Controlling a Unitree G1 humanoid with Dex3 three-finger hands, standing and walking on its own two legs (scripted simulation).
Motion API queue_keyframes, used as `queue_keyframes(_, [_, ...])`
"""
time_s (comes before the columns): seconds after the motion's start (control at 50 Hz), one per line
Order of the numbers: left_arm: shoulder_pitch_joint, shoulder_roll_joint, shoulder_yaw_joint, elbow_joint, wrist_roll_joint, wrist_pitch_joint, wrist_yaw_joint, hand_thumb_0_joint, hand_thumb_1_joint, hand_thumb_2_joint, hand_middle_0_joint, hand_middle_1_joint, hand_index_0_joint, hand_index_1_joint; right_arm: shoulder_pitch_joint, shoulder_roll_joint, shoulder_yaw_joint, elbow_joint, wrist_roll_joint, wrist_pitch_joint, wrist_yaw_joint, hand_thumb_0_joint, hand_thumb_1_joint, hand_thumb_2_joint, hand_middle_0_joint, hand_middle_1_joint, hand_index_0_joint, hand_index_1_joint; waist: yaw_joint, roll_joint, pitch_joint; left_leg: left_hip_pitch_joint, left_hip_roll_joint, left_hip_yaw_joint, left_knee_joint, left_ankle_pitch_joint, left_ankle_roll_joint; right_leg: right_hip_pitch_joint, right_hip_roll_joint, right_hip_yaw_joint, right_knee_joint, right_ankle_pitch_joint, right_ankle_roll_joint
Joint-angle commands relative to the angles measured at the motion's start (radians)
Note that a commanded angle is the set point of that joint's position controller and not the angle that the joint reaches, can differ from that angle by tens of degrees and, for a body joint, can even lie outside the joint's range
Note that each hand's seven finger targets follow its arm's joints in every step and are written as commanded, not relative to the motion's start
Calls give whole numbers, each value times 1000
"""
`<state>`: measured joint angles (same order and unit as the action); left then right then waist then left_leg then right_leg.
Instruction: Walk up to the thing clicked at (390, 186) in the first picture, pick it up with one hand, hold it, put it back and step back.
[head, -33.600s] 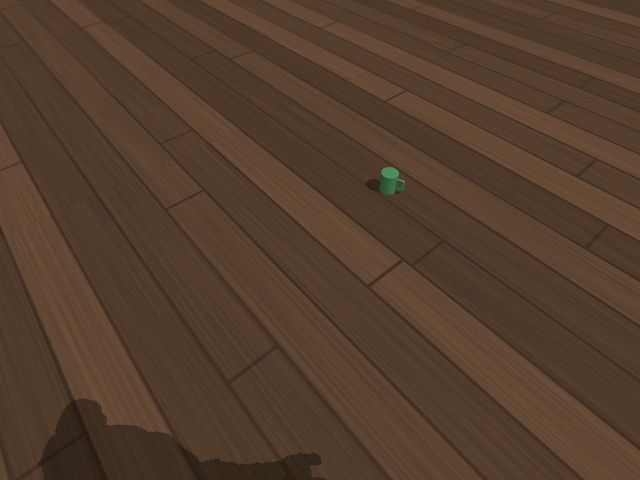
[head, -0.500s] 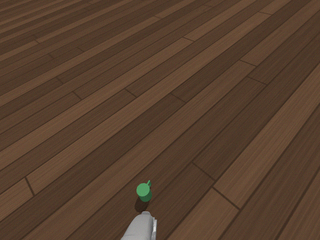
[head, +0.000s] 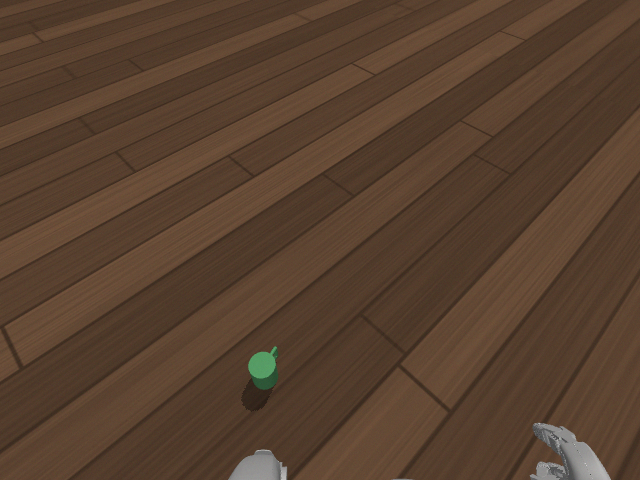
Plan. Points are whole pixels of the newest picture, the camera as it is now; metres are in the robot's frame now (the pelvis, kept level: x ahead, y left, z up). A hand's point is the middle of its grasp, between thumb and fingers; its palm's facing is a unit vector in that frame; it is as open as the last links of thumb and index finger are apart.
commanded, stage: walk up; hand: left
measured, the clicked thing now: (266, 365) +0.52 +0.17 -0.70
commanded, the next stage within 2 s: stand in 1.28 s
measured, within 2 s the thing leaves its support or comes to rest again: neither
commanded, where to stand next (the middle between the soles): +0.11 -0.04 m, yaw -3 degrees
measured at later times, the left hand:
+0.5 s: hand out of the picture +0.07 +0.24 -0.10, palm faces -0.01 -0.89 -0.45, open 7.4 cm
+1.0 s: hand out of the picture +0.06 +0.25 -0.14, palm faces +0.00 -0.95 -0.32, open 7.4 cm
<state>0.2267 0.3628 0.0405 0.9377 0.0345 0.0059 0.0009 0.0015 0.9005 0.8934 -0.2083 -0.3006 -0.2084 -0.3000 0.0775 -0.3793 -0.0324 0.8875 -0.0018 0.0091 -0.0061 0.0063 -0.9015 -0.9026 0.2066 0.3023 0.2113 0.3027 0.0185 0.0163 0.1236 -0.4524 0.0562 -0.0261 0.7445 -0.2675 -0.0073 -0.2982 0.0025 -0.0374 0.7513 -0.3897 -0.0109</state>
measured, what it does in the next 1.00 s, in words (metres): steps on the spot: left foot, then left foot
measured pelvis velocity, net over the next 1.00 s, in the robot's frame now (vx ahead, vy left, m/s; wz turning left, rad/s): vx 0.01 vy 0.00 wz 0.02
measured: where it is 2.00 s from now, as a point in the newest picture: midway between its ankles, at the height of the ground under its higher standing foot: outside the picture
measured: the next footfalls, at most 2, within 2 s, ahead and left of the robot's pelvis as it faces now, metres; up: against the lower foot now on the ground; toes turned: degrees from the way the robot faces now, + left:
left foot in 0.12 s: +0.08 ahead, +0.12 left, +0.00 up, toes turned +0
left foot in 0.72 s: +0.10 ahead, +0.13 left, +0.00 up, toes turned +0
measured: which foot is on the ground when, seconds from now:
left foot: down 0.00-0.00, up 0.02-0.10, down 0.12-0.34, up 0.36-0.70, down 0.72-1.00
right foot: down 0.00-1.00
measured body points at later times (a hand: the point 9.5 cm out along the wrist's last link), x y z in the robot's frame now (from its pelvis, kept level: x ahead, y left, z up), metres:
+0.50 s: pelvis +0.01 -0.03 +0.02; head +0.03 -0.06 +0.47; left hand +0.07 +0.29 -0.07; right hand +0.05 -0.35 -0.12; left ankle +0.06 +0.12 -0.66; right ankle +0.03 -0.13 -0.71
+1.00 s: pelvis +0.01 +0.00 +0.02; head +0.02 +0.01 +0.47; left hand +0.06 +0.30 -0.12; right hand +0.14 -0.29 -0.10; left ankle +0.07 +0.13 -0.71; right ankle +0.02 -0.14 -0.71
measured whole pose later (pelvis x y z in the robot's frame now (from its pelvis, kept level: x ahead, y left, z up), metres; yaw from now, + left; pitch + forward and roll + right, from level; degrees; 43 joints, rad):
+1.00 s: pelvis +0.01 +0.00 +0.02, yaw +1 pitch -3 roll -1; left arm 0.16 0.36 0.00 1.06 0.00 -0.01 0.00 0.00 0.90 0.89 -0.21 -0.30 -0.21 -0.30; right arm 0.07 -0.34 0.01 1.02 0.00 0.00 0.01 0.01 -0.90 -0.90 0.20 0.30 0.21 0.30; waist 0.02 -0.01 0.08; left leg -0.31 0.03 -0.01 0.57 -0.21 -0.01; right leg -0.22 -0.02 -0.02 0.56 -0.29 0.02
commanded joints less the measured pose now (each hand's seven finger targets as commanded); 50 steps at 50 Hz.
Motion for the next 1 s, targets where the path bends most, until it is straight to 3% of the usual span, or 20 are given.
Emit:
queue_keyframes(0.0, [-120,320,91,-122,13,-1,-4,0,900,900,-200,-300,-200,-300,43,-218,-78,-17,0,-20,-26,0,-900,-900,200,300,200,300,-38,-182,-27,184,-74,16,216,-226,35,-321,-327,433,-396,-41,-240])
queue_keyframes(0.06, [-112,238,70,-97,-1,-15,6,0,900,900,-200,-300,-200,-300,101,-171,-59,10,13,-47,-17,0,-900,-900,200,300,200,300,-61,-85,-133,231,-50,43,-38,22,55,-128,-186,193,-213,278,-130])
queue_keyframes(0.14, [-23,175,39,-88,-6,-36,-16,0,900,900,-200,-300,-200,-300,155,-264,-71,-2,-34,-83,-5,0,-900,-900,200,300,200,300,-36,68,-212,422,187,-404,-353,-214,183,-266,-16,60,62,-136,-36])
queue_keyframes(0.16, [4,216,53,-72,-6,-38,-13,0,900,900,-200,-300,-200,-300,166,-347,-96,4,-26,-81,3,0,-900,-900,200,300,200,300,-41,132,-161,390,285,-528,-406,-344,274,-317,-25,40,138,-220,-31])
queue_keyframes(0.18, [-3,246,59,-56,2,-45,-10,0,900,900,-200,-300,-200,-300,145,-351,-107,2,-27,-79,6,0,-900,-900,200,300,200,300,-48,122,-111,314,304,-551,-429,-386,297,-305,-57,74,148,-221,-33])
queue_keyframes(0.28, [158,210,72,1,-7,-77,-13,0,900,900,-200,-300,-200,-300,28,-247,-59,-32,-18,-54,27,0,-900,-900,200,300,200,300,66,122,-97,-27,94,-152,-255,-199,133,172,3,-7,-215,64,-48])
queue_keyframes(0.3, [181,249,84,9,2,-85,-1,0,900,900,-200,-300,-200,-300,46,-179,-38,-39,-13,-44,26,0,-900,-900,200,300,200,300,76,-12,-90,-136,20,-73,-83,-169,80,263,-72,153,-327,-12,-57])
queue_keyframes(0.32, [184,336,101,-9,10,-93,11,0,900,900,-200,-300,-200,-300,48,-122,-21,-59,-12,-37,23,0,-900,-900,200,300,200,300,78,-197,-77,-273,-109,6,153,-241,22,280,-312,581,-500,-139,-123])
queue_keyframes(0.34, [111,375,106,-32,3,-93,17,0,900,900,-200,-300,-200,-300,29,-204,-48,-44,-25,-26,9,0,-900,-900,200,300,200,300,64,-91,-32,-276,-61,-85,207,-270,25,194,-412,663,-518,-177,-198])
queue_keyframes(0.36, [80,364,104,-46,-3,-92,19,0,900,900,-200,-300,-200,-300,79,-243,-61,-24,-24,-26,7,0,-900,-900,200,300,200,300,45,-44,-8,-222,-29,-110,222,-244,27,137,-422,635,-505,-175,-230])
queue_keyframes(0.42, [31,304,88,-55,-15,-103,27,0,900,900,-200,-300,-200,-300,173,-219,-66,25,-12,-20,18,0,-900,-900,200,300,200,300,-7,-70,-25,-165,-25,-126,207,-135,22,173,-297,362,-480,80,-128])
queue_keyframes(0.52, [-15,256,68,-61,-22,-95,27,0,900,900,-200,-300,-200,-300,196,-167,-53,42,-4,-4,16,0,-900,-900,200,300,200,300,-25,-161,-67,38,-34,-82,82,-65,10,87,-238,136,-354,593,-123])
queue_keyframes(0.6, [-33,249,61,-72,-29,-55,25,0,900,900,-200,-300,-200,-300,140,-175,-45,35,5,-15,4,0,-900,-900,200,300,200,300,-1,-273,-90,94,-63,43,-10,8,6,99,-200,78,-246,770,-133])
queue_keyframes(0.68, [-76,251,55,-85,-39,-14,20,0,900,900,-200,-300,-200,-300,183,-201,-54,67,-6,-38,-13,0,-900,-900,200,300,200,300,-44,-175,-135,262,-65,52,-232,165,31,14,-190,92,-115,496,-106])
queue_keyframes(0.72, [-19,167,27,-79,-57,-11,17,0,900,900,-200,-300,-200,-300,129,-275,-64,49,-23,-51,-14,0,-900,-900,200,300,200,300,-6,117,-189,328,202,-339,-363,225,124,-101,-43,47,46,78,-17])
queue_keyframes(0.74, [2,202,33,-41,-60,-4,25,0,900,900,-200,-300,-200,-300,76,-304,-60,35,-10,-51,-9,0,-900,-900,200,300,200,300,-3,158,-186,231,277,-412,-387,102,233,-35,-30,58,71,-149,-16])
queue_keyframes(0.76, [1,222,33,-9,-51,-6,24,0,900,900,-200,-300,-200,-300,20,-289,-61,32,-11,-47,-7,0,-900,-900,200,300,200,300,5,154,-167,133,273,-416,-408,-2,249,40,-55,66,62,-142,-14])
queue_keyframes(0.86, [6,228,31,51,-35,-39,13,0,900,900,-200,-300,-200,-300,-42,-193,-17,47,2,-39,3,0,-900,-900,200,300,200,300,23,135,-215,153,83,-121,-259,94,73,172,-84,99,-268,207,-21])
queue_keyframes(0.9, [-89,252,27,50,-29,-46,12,0,900,900,-200,-300,-200,-300,-14,-182,-16,76,3,-30,9,0,-900,-900,200,300,200,300,-24,80,-182,196,50,-107,-310,-42,50,71,-123,165,-307,84,-38])
queue_keyframes(0.98, [-96,219,9,84,-33,-47,3,0,900,900,-200,-300,-200,-300,-93,-203,-20,92,-8,-24,17,0,-900,-900,200,300,200,300,-7,82,-73,163,87,-163,-415,-276,58,2,-77,113,-363,-47,-24])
